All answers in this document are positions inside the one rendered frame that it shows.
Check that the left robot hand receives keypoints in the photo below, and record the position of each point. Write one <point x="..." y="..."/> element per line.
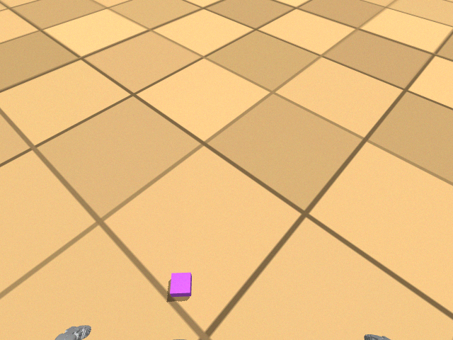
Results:
<point x="75" y="333"/>

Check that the small box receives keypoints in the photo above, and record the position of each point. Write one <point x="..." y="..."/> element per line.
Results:
<point x="181" y="284"/>

